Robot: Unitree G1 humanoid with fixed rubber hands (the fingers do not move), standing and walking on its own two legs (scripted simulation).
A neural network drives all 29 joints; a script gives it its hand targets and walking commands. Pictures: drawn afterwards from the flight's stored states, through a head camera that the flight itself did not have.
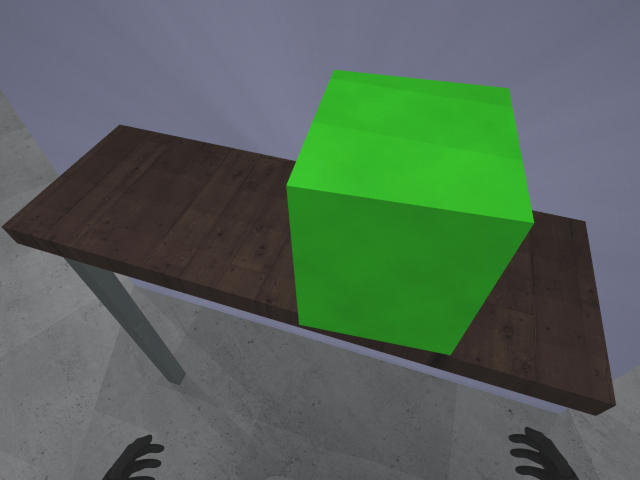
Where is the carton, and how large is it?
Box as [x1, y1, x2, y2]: [286, 70, 533, 354]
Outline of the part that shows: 334,70 286,185 299,324 450,354 533,223 508,88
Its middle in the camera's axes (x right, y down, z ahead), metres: +0.09 -0.03 +0.47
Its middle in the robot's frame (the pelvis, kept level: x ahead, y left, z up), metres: +0.38 -0.05 +0.13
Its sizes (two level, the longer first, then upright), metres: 0.210 0.200 0.250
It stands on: a table, 0.77 m high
